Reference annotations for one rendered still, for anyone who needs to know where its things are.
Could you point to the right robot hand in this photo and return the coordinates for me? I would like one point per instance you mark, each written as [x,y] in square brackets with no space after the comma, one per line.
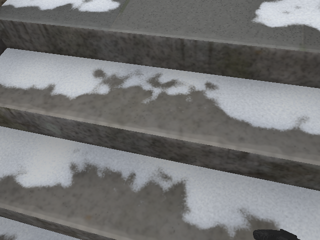
[269,234]

